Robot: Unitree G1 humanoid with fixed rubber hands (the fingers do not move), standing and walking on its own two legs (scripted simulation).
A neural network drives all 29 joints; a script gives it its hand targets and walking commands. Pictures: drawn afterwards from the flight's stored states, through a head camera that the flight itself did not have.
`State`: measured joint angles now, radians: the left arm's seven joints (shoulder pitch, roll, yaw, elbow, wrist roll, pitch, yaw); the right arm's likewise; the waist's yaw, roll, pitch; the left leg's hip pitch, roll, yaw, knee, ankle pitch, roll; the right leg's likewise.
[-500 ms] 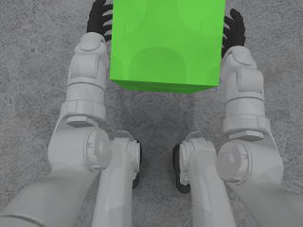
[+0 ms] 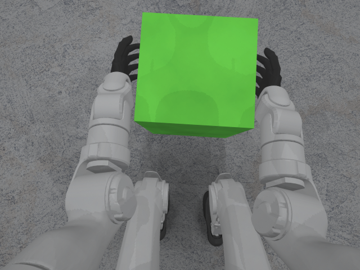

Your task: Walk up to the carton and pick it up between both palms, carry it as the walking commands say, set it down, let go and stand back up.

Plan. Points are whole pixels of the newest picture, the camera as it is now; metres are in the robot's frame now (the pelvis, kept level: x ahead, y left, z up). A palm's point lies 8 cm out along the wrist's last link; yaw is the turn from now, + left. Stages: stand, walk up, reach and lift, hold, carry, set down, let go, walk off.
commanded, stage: reach and lift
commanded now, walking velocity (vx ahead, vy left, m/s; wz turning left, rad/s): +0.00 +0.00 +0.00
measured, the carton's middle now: (193, 89) +0.50 +0.00 -0.13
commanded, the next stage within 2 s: none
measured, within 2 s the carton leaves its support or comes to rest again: neither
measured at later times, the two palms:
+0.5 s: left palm (111, 70) +0.48 +0.15 +0.01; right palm (289, 85) +0.45 -0.15 +0.01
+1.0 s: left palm (94, 59) +0.45 +0.15 +0.09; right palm (321, 78) +0.43 -0.15 +0.09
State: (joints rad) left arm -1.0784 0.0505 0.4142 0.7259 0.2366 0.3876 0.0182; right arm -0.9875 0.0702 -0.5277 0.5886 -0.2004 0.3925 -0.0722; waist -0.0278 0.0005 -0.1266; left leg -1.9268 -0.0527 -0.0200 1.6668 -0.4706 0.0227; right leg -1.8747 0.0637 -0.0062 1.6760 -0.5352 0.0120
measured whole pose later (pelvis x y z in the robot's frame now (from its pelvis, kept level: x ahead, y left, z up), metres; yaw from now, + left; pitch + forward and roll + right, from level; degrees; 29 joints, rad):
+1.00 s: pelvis +0.03 +0.00 +0.13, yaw +1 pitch +30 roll -1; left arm -0.77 -0.06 0.40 0.66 0.27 0.35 0.01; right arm -0.69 0.15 -0.50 0.54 -0.24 0.36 -0.03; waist -0.04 0.00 -0.14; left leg -1.34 -0.06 -0.03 1.22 -0.40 0.03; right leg -1.29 0.06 0.02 1.22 -0.45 0.01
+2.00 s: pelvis +0.07 +0.01 +0.24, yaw +2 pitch +9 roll -1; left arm -0.45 -0.13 0.35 0.52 0.31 0.43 -0.02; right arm -0.40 0.20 -0.40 0.44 -0.28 0.44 -0.01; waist -0.05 -0.02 -0.05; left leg -0.53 -0.06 -0.05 0.59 -0.22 0.03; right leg -0.49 0.04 0.05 0.59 -0.26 0.00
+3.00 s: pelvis +0.07 +0.00 +0.25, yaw +1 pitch -7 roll +0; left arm -0.33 -0.15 0.28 0.31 0.28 0.72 -0.01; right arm -0.34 0.17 -0.28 0.30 -0.28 0.73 0.00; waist -0.01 -0.01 0.02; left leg -0.09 -0.05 -0.04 0.39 -0.18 0.03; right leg -0.06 0.04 0.07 0.40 -0.22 -0.01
